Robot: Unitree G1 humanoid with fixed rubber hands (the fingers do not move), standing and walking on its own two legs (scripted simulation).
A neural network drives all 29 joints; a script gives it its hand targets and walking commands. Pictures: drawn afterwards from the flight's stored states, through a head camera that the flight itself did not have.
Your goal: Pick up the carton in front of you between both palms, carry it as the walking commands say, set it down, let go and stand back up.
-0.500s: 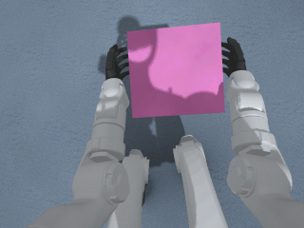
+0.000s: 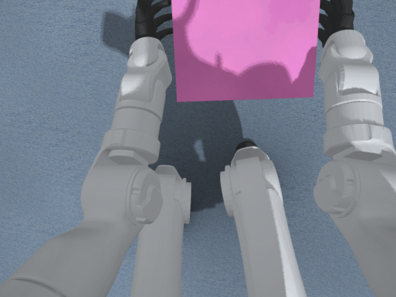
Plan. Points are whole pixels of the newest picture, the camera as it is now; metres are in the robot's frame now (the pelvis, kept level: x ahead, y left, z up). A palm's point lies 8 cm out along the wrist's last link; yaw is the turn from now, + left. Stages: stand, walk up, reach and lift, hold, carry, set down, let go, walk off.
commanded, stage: set down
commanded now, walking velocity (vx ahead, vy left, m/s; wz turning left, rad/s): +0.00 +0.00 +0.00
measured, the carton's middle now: (236, 46) +0.50 -0.15 -0.24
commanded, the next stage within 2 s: none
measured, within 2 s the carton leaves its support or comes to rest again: rests again in 0.64 s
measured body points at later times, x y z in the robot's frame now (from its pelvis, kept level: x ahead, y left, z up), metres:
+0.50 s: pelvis -0.01 +0.01 -0.03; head +0.35 -0.05 +0.24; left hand +0.54 +0.00 -0.20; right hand +0.47 -0.29 -0.21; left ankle +0.09 +0.13 -0.39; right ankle +0.14 -0.14 -0.39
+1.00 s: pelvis +0.00 +0.01 -0.04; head +0.35 -0.06 +0.22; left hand +0.55 +0.01 -0.22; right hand +0.47 -0.29 -0.23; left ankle +0.09 +0.12 -0.39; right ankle +0.14 -0.14 -0.39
